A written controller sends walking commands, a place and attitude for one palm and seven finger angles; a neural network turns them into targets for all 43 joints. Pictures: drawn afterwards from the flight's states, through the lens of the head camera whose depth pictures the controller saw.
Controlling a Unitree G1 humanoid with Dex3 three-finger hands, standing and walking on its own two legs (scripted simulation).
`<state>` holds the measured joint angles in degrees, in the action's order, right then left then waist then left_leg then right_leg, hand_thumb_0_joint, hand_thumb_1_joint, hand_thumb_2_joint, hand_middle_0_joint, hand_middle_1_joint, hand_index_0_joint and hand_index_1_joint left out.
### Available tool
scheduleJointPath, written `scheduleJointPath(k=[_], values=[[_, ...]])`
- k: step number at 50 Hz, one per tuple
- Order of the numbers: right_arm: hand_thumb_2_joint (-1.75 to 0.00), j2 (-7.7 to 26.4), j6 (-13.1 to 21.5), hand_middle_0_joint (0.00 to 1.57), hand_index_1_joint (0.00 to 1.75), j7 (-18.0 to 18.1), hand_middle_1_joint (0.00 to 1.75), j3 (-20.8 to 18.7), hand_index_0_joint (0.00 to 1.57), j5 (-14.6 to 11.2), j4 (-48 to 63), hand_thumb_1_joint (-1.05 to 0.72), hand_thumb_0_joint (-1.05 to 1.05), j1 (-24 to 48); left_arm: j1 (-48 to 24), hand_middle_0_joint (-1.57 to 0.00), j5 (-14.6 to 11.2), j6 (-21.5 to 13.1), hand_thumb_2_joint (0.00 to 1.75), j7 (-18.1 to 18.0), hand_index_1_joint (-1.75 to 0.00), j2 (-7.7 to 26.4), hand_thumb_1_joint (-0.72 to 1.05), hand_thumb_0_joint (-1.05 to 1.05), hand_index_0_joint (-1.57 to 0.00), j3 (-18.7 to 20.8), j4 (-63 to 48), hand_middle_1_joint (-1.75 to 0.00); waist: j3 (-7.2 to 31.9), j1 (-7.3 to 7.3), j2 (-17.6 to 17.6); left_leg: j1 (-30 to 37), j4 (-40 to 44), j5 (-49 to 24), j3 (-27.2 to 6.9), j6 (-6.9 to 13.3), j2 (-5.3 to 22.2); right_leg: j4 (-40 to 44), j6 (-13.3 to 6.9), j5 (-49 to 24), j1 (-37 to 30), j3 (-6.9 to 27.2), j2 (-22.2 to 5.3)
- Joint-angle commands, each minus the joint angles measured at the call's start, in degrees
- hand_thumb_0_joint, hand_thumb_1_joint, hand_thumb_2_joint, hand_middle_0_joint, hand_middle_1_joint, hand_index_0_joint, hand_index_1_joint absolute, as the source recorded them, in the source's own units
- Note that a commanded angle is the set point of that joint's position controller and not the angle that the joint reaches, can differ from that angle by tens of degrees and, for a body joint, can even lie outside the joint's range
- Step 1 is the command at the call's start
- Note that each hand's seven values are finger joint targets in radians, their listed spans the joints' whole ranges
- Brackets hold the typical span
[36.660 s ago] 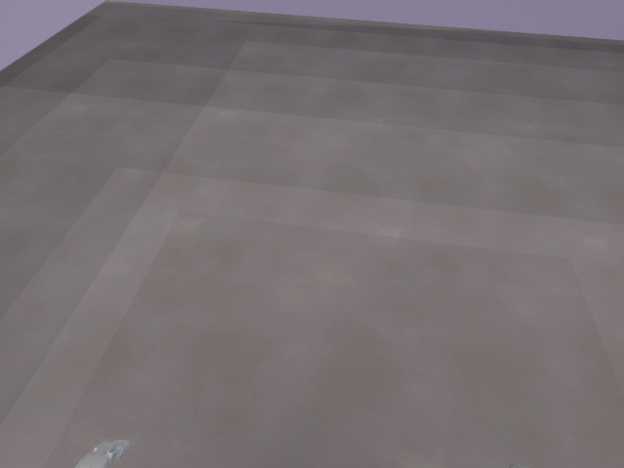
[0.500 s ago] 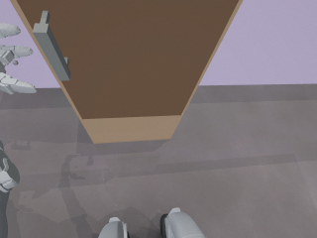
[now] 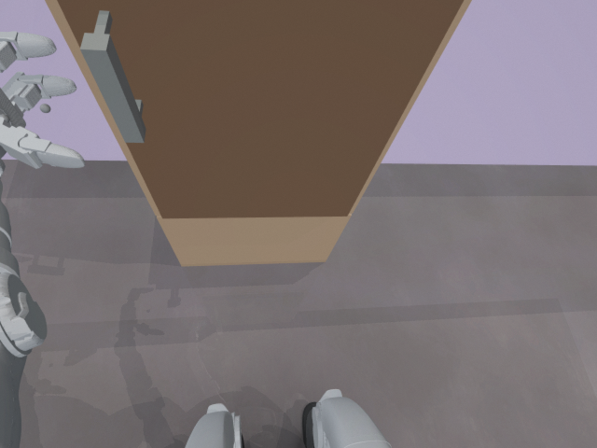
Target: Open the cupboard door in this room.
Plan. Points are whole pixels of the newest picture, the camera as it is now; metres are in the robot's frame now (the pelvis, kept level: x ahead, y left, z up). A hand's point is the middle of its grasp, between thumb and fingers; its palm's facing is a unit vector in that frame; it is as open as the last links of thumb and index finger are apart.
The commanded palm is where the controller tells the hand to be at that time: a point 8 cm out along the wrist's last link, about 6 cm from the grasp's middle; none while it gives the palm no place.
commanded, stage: move the hooked fingers beside the handle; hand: left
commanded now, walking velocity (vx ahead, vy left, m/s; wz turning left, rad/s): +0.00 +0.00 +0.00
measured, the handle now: (121, 82) +0.55 +0.19 +0.10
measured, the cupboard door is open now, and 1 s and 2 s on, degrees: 0 0 0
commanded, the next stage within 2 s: slide the fingers in behind the handle in 0.08 s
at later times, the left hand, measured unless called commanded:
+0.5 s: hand (70, 106) +0.51 +0.24 +0.09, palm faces -0.04 -1.00 +0.00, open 14.0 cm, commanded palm +0.49 +0.28 +0.10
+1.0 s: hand (83, 117) +0.49 +0.22 +0.10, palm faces +0.02 -1.00 +0.00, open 14.9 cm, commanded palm +0.48 +0.24 +0.10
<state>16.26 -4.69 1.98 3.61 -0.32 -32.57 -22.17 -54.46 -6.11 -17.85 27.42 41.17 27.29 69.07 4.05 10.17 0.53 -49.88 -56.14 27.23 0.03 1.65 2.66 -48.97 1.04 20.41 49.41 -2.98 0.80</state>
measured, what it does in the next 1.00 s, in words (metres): stands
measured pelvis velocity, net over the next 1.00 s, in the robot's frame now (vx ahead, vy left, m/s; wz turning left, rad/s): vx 0.01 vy -0.01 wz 0.02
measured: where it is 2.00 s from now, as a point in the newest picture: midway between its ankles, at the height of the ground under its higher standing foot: outside the picture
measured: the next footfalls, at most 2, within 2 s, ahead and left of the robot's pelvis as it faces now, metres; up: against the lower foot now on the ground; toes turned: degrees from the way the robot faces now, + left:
none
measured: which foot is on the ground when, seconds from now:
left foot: down 0.00-1.00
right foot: down 0.00-1.00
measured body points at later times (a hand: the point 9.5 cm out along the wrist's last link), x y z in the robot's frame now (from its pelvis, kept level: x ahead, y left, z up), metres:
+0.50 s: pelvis +0.00 +0.00 +0.00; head +0.14 +0.03 +0.43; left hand +0.51 +0.29 +0.10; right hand -0.01 -0.27 -0.10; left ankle -0.01 +0.09 -0.68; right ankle +0.02 -0.14 -0.68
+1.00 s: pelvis +0.01 -0.01 +0.01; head +0.12 +0.01 +0.44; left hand +0.49 +0.27 +0.10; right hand +0.03 -0.27 -0.10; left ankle -0.01 +0.09 -0.68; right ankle +0.02 -0.14 -0.68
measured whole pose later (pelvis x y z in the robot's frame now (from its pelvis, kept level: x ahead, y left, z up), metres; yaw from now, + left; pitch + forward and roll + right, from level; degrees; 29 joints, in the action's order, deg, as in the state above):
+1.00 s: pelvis +0.01 -0.01 +0.01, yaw +1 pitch +19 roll -3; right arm 15.6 -3.9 0.6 1.8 0.1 -35.6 -22.9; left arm -49.5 -9.3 -18.7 18.9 30.9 21.4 64.0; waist 5.4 7.6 1.4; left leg -46.3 -54.1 27.0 -0.5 1.0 2.3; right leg -48.2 0.4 21.2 46.2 -3.4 0.5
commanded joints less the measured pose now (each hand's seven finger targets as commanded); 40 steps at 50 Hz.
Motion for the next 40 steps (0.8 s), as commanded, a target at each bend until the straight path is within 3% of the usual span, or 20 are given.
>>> scheduleJointPath(k=[1, 4, 6, 8, 10, 12, 15, 17, 20, 23, 24, 25, 27, 30, 31, 33, 36, 38, 39, 40], values=[[-0.9, 11.67, 0.26, 0.2, 0.3, 1.15, 0.3, -3.76, 0.2, -0.1, 1.84, -0.9, 0.0, -11.33, -25.08, -0.3, -1.42, -2.01, 0.3, 0.48, -1.2, 18.04, -0.5, 0.0, -0.3, 1.64, -8.94, -1.2, 26.13, 1.22, 8.74, 19.0, 6.31, -26.39, -3.09, -0.43, -0.56, 3.1, -1.97, -16.2, -11.02, 0.47, 2.32], [-0.9, 11.71, 0.39, 0.2, 0.3, 1.3, 0.3, -3.5, 0.2, -0.01, 1.89, -0.9, 0.0, -11.76, -25.95, -0.3, -1.16, -1.23, 0.3, 1.09, -1.2, 18.66, -0.5, 0.0, -0.3, 1.6, -7.83, -1.2, 26.54, 1.11, 9.64, 17.52, 6.24, -25.26, -2.81, -0.24, -0.78, 2.89, -2.03, -16.32, -11.63, 0.72, 2.22], [-0.9, 11.89, 0.32, 0.2, 0.3, 1.39, 0.3, -3.36, 0.2, -0.05, 2.22, -0.9, 0.0, -11.93, -24.62, -0.3, -0.69, -1.08, 0.3, 1.04, -1.2, 21.27, -0.5, 0.0, -0.3, 3.02, -7.29, -1.2, 25.75, 0.78, 8.06, 14.66, 6.07, -23.87, -2.25, 0.08, -0.88, 2.87, -1.93, -16.37, -13.01, 1.04, 2.19], [-0.9, 11.74, 0.32, 0.2, 0.3, 1.38, 0.3, -3.6, 0.2, 0.19, 2.28, -0.9, 0.0, -12.35, -26.71, -0.3, -0.6, -2.42, 0.3, 0.98, -1.2, 21.65, -0.5, 0.0, -0.3, 3.2, -10.99, -1.2, 29.38, 0.52, 11.53, 18.41, 6.04, -27.27, -2.73, -0.33, -0.73, 2.4, -2.11, -17.93, -12.74, 0.94, 2.24], [-0.9, 11.66, 0.25, 0.2, 0.3, 1.1, 0.3, -3.72, 0.2, 0.26, 2.28, -0.9, 0.0, -12.5, -24.62, -0.3, -1.02, -3.0, 0.3, 1.27, -1.2, 20.26, -0.5, 0.0, -0.3, 2.84, -11.45, -1.2, 30.22, 0.15, 11.82, 19.86, 5.62, -28.73, -2.66, -0.53, -0.59, 2.31, -2.24, -18.19, -12.11, 0.75, 2.39], [-0.9, 11.45, 0.19, 0.2, 0.3, 0.95, 0.3, -3.89, 0.2, 0.36, 1.91, -0.9, 0.0, -12.84, -25.68, -0.3, -2.13, -3.23, 0.3, 1.46, -1.2, 17.0, -0.5, 0.0, -0.3, 1.18, -12.23, -1.2, 29.66, 1.03, 11.81, 21.76, 5.7, -30.31, -3.15, -0.65, -0.33, 2.39, -2.31, -18.21, -10.65, 0.27, 2.67], [-0.9, 11.64, 0.06, 0.2, 0.3, 0.61, 0.3, -4.27, 0.2, 0.32, 1.67, -0.9, 0.0, -12.86, -23.91, -0.3, -2.85, -2.62, 0.3, 1.51, -1.2, 16.31, -0.5, 0.0, -0.3, 1.83, -12.79, -1.2, 30.61, 0.22, 12.23, 22.8, 5.92, -30.25, -3.16, -0.79, -0.24, 2.78, -2.23, -17.43, -10.45, 0.12, 2.72], [-0.9, 11.67, 0.01, 0.2, 0.3, 0.57, 0.3, -4.29, 0.2, 0.35, 1.84, -0.9, 0.0, -13.09, -22.17, -0.3, -2.97, -2.06, 0.3, 0.93, -1.2, 17.32, -0.5, 0.0, -0.3, 3.2, -12.18, -1.2, 29.39, -0.37, 10.7, 21.12, 5.98, -30.26, -2.81, -0.45, -0.44, 2.77, -2.42, -18.62, -11.77, 0.18, 2.77], [-0.9, 11.09, -0.13, 0.2, 0.3, 0.38, 0.3, -4.21, 0.2, 0.27, 1.95, -0.9, 0.0, -12.85, -23.24, -0.3, -1.73, -1.33, 0.3, -0.71, -1.2, 15.04, -0.5, 0.0, -0.3, 0.85, -12.53, -1.2, 26.56, 0.4, 10.59, 19.77, 6.71, -28.46, -2.6, -0.34, -0.54, 3.23, -2.06, -17.91, -11.26, 0.14, 2.6], [-0.9, 11.06, -0.09, 0.2, 0.3, 0.18, 0.3, -4.58, 0.2, 0.52, 2.25, -0.9, 0.0, -12.94, -23.61, -0.3, -1.41, -3.06, 0.3, -2.49, -1.2, 17.09, -0.5, 0.0, -0.3, 3.03, -17.37, -1.2, 31.03, -0.94, 13.35, 23.94, 6.51, -32.84, -3.06, -0.99, -0.38, 2.65, -2.38, -19.37, -12.08, 0.19, 2.61], [-0.9, 10.66, 0.03, 0.2, 0.3, -0.07, 0.3, -4.69, 0.2, 0.49, 2.34, -0.9, 0.0, -12.72, -22.58, -0.3, -1.7, -3.35, 0.3, -2.75, -1.2, 14.11, -0.5, 0.0, -0.3, 1.4, -17.55, -1.2, 31.18, -0.5, 13.68, 25.32, 6.25, -34.43, -2.89, -1.04, -0.27, 2.86, -2.27, -19.92, -11.35, 0.13, 2.75], [-0.9, 10.77, 0.01, 0.2, 0.3, -0.14, 0.3, -4.85, 0.2, 0.55, 2.23, -0.9, 0.0, -12.83, -21.81, -0.3, -2.07, -3.83, 0.3, -3.07, -1.2, 14.65, -0.5, 0.0, -0.3, 2.42, -18.25, -1.2, 31.3, -0.92, 12.05, 25.36, 6.27, -35.16, -3.12, -1.22, -0.09, 2.84, -2.23, -20.17, -12.08, 0.0, 2.74], [-0.9, 10.53, 0.08, 0.2, 0.3, -0.39, 0.3, -4.83, 0.2, 0.46, 2.32, -0.9, 0.0, -12.48, -20.86, -0.3, -3.0, -3.96, 0.3, -3.09, -1.2, 10.71, -0.5, 0.0, -0.3, 0.41, -17.6, -1.2, 29.97, -0.5, 11.6, 25.73, 6.33, -36.06, -3.16, -1.11, -0.08, 2.84, -2.41, -20.59, -11.64, -0.19, 2.92], [-0.9, 10.65, -0.25, 0.2, 0.3, -0.41, 0.3, -4.79, 0.2, 0.21, 1.94, -0.9, 0.0, -12.09, -19.89, -0.3, -2.45, -2.39, 0.3, -3.42, -1.2, 9.63, -0.5, 0.0, -0.3, -0.57, -13.37, -1.2, 25.81, 0.08, 7.96, 21.56, 7.0, -31.14, -2.69, -0.7, -0.33, 3.34, -2.03, -19.14, -11.78, -0.12, 2.66], [-0.9, 10.61, -0.12, 0.2, 0.3, -0.33, 0.3, -4.86, 0.2, 0.2, 1.89, -0.9, 0.0, -11.77, -21.94, -0.3, -2.25, -2.47, 0.3, -3.62, -1.2, 9.06, -0.5, 0.0, -0.3, -1.55, -14.81, -1.2, 25.3, 0.61, 8.46, 21.14, 7.3, -29.26, -2.45, -0.53, -0.47, 3.61, -1.92, -18.78, -11.98, 0.08, 2.55], [-0.9, 10.45, 0.09, 0.2, 0.3, -0.28, 0.3, -5.0, 0.2, 0.34, 1.82, -0.9, 0.0, -11.82, -22.75, -0.3, -1.88, -3.38, 0.3, -4.04, -1.2, 8.16, -0.5, 0.0, -0.3, -2.13, -16.88, -1.2, 27.6, 0.03, 11.45, 24.9, 7.18, -32.89, -3.19, -1.1, -0.29, 3.2, -2.23, -18.8, -10.71, -0.05, 2.52], [-0.9, 10.07, 0.36, 0.2, 0.3, -0.45, 0.3, -5.02, 0.2, 0.42, 1.08, -0.9, 0.0, -11.49, -22.77, -0.3, -2.06, -3.87, 0.3, -4.64, -1.2, 4.08, -0.5, 0.0, -0.3, -4.92, -16.05, -1.2, 26.28, 1.04, 9.41, 25.14, 6.97, -31.99, -3.29, -1.12, -0.2, 3.54, -2.07, -18.11, -9.61, -0.12, 2.54], [-0.9, 9.84, 0.73, 0.2, 0.3, -0.5, 0.3, -5.09, 0.2, 0.45, 0.81, -0.9, 0.0, -11.04, -24.02, -0.3, -2.62, -4.35, 0.3, -4.6, -1.2, 1.12, -0.5, 0.0, -0.3, -6.79, -16.84, -1.2, 26.97, 1.26, 11.19, 26.53, 6.77, -32.5, -3.26, -1.23, -0.29, 3.52, -2.11, -17.98, -8.79, -0.08, 2.5], [-0.9, 10.2, 0.79, 0.2, 0.3, -0.44, 0.3, -5.16, 0.2, 0.56, 0.4, -0.9, 0.0, -11.28, -24.14, -0.3, -2.71, -4.44, 0.3, -4.88, -1.2, 3.69, -0.5, 0.0, -0.3, -4.46, -16.16, -1.2, 26.85, 0.87, 9.38, 25.32, 6.73, -31.01, -3.29, -1.09, -0.34, 3.48, -2.21, -17.97, -9.82, -0.04, 2.49], [-0.9, 10.19, 0.83, 0.2, 0.3, -0.39, 0.3, -5.14, 0.2, 0.53, 0.38, -0.9, 0.0, -11.16, -24.73, -0.3, -2.57, -4.75, 0.3, -4.91, -1.2, 3.79, -0.5, 0.0, -0.3, -4.8, -17.24, -1.2, 28.15, 0.86, 9.88, 25.54, 6.78, -31.27, -3.36, -1.09, -0.47, 3.21, -2.25, -18.44, -10.47, 0.11, 2.4]])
